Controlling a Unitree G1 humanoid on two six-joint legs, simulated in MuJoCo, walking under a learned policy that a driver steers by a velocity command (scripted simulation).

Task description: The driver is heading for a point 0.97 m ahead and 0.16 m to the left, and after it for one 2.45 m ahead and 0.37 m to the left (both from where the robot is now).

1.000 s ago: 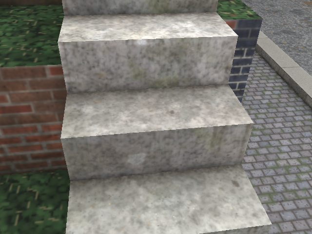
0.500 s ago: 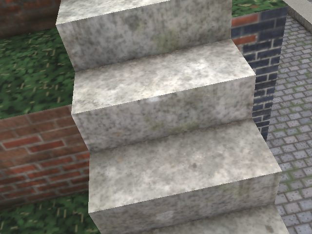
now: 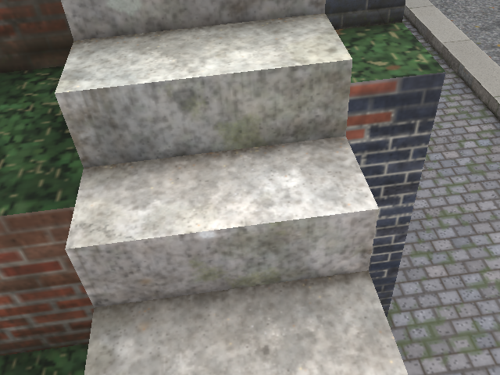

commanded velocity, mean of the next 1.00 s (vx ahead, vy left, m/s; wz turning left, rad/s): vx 0.28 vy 0.00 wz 0.00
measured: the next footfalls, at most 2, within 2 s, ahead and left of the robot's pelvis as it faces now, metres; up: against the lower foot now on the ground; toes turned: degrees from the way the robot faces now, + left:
left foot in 0.32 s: +0.25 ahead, +0.23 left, +0.19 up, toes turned +5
right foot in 0.80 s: +0.29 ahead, +0.01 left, +0.19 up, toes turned +2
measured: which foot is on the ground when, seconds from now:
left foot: up 0.00-0.30, down 0.32-1.00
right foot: down 0.00-0.34, up 0.36-0.78, down 0.80-1.00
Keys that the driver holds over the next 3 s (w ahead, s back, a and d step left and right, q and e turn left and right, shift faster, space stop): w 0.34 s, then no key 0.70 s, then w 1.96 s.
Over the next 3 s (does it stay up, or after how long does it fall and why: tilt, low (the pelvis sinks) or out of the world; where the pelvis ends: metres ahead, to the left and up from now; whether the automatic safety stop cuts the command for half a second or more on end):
stays up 0.30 0.13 0.20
